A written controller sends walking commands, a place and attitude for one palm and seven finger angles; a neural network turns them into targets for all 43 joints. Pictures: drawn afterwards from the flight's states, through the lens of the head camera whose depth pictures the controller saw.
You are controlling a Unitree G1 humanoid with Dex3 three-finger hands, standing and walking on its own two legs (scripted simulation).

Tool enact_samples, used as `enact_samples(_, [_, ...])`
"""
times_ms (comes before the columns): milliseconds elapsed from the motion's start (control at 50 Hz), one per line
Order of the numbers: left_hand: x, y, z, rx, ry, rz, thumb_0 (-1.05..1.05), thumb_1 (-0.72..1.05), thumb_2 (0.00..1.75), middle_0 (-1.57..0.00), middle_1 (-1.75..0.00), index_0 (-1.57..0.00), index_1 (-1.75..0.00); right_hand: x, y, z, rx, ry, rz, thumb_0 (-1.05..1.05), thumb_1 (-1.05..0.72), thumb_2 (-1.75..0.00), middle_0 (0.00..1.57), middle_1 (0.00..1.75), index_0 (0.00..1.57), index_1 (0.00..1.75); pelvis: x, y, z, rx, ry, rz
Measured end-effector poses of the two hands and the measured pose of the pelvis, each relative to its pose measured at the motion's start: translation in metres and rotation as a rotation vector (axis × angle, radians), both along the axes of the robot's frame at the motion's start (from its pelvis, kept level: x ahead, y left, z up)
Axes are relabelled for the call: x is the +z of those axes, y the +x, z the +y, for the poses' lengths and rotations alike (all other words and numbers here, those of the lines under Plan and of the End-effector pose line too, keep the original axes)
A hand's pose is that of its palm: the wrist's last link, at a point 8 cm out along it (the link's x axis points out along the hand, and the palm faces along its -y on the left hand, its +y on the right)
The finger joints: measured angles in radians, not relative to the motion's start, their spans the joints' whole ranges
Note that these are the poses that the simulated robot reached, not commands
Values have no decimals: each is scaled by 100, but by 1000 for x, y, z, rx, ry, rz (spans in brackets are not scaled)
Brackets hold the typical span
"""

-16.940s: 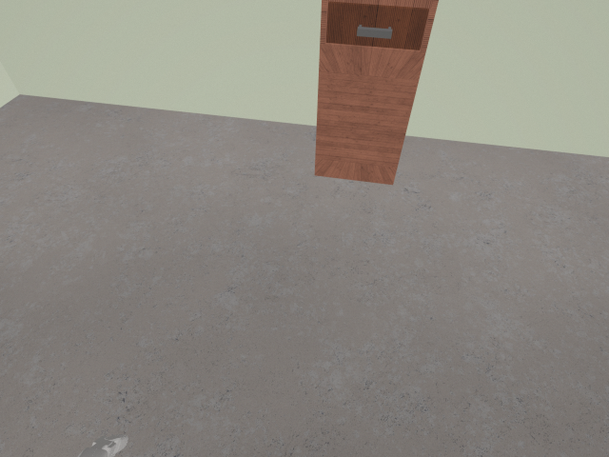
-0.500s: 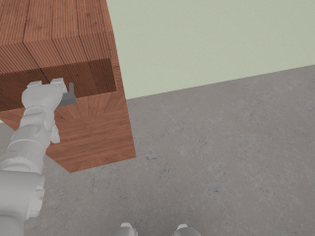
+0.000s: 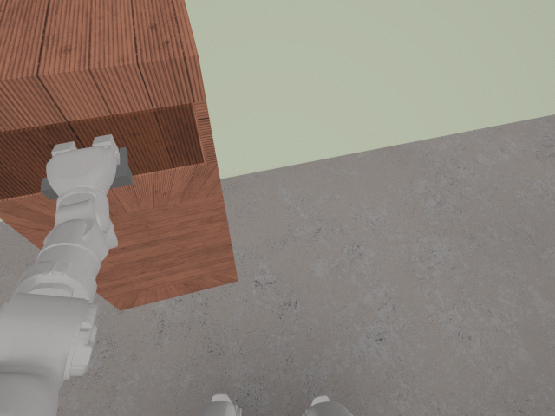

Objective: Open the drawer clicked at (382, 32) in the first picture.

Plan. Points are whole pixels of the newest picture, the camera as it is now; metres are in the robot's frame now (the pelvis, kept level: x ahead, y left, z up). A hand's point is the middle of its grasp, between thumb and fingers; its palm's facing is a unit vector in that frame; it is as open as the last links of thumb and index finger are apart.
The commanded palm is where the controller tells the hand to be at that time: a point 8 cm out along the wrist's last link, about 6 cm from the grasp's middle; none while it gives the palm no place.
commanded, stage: lower the fingers behind the handle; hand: left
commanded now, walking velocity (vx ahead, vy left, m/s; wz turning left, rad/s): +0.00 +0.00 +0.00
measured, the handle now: (88, 170) +0.50 +0.28 +0.02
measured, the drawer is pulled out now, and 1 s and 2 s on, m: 0.00 0.00 0.01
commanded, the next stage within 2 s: close the thumb around the handle in 0.30 s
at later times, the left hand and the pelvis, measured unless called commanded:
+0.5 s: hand (98, 194) +0.46 +0.27 +0.01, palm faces -0.04 -0.01 -1.00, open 13.5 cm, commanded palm +0.45 +0.27 +0.06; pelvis +0.01 -0.01 +0.00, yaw +0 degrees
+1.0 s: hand (97, 198) +0.46 +0.27 +0.00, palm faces -0.04 -0.02 -1.00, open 6.1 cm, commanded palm +0.45 +0.27 +0.06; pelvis +0.01 +0.00 -0.01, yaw +0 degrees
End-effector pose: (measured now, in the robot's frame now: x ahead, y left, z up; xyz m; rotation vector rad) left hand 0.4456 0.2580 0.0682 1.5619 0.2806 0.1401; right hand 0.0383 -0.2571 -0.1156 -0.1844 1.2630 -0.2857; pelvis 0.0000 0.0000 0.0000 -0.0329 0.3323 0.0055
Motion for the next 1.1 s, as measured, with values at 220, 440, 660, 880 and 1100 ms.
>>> enact_samples(220, [-8, -3, 8, -86, 7, -56, 0, -49, 30, -33, -123, -31, -122, -6, -19, -23, 3, -53, 75, 0, -91, -89, 20, 30, 20, 30, -11, -1, -6, 6, -1, 41])
enact_samples(440, [-8, -1, 3, -23, -4, -70, 0, -49, 30, -34, -123, -33, -127, -6, -17, -22, -10, -28, 93, 0, -91, -89, 20, 30, 20, 30, -7, 5, -10, 9, -1, 33])
enact_samples(660, [-4, -1, 7, -54, -8, -21, 0, -20, 43, -34, -124, -32, -124, -2, -6, -20, -9, -35, 50, 0, -91, -89, 20, 30, 20, 30, -4, 5, -9, 3, 1, 23])
enact_samples(880, [-9, -2, 9, -80, -7, -73, 0, 37, 67, -35, -129, -37, -130, -6, -8, -17, -6, -35, 70, 0, -91, -89, 20, 30, 20, 30, -8, 5, -3, -1, -1, 38])
enact_samples(1100, [-16, -3, 11, -34, -12, -33, -1, 71, 82, -37, -133, -41, -134, -4, -11, -9, -20, -23, 72, 0, -91, -89, 20, 30, 20, 30, -5, 6, 1, -2, -4, 30])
